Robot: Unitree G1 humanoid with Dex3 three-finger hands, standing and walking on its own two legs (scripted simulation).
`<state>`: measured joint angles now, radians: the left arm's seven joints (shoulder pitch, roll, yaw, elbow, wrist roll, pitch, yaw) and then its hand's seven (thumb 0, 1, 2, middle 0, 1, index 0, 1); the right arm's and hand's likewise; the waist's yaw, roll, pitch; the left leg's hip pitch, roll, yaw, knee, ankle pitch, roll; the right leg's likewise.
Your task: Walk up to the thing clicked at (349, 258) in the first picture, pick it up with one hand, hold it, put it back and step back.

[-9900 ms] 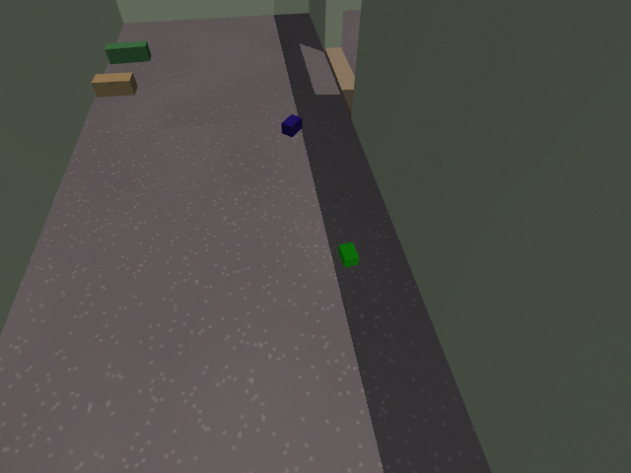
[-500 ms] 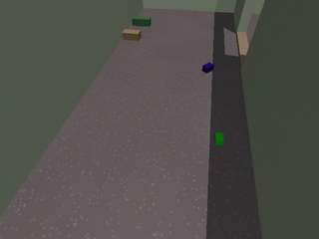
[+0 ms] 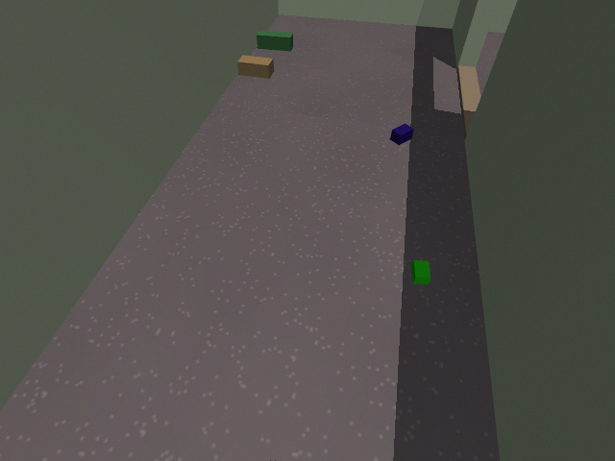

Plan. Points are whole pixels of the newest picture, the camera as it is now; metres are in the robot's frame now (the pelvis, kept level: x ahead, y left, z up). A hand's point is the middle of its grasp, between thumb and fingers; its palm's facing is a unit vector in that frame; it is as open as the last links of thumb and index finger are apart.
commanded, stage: stand
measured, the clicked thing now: (420, 272) +0.89 -0.47 -0.76
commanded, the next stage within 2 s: none
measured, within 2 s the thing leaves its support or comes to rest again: neither
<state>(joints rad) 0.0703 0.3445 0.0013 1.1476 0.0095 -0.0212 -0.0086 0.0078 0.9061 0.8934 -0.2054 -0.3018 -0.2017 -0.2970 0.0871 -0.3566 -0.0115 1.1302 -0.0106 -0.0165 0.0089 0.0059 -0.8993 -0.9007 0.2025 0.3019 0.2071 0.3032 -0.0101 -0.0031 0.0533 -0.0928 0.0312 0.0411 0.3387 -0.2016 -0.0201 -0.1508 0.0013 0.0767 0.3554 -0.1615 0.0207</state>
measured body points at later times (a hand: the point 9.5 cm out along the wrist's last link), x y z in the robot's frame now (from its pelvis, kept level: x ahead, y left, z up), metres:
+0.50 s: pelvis +0.00 +0.00 +0.00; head +0.01 +0.00 +0.45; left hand +0.06 +0.30 -0.13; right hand +0.08 -0.30 -0.13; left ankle -0.01 +0.13 -0.75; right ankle +0.02 -0.13 -0.75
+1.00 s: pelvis +0.01 +0.01 +0.00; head +0.02 +0.01 +0.45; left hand +0.07 +0.31 -0.13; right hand +0.08 -0.30 -0.13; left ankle -0.01 +0.13 -0.75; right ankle +0.02 -0.13 -0.75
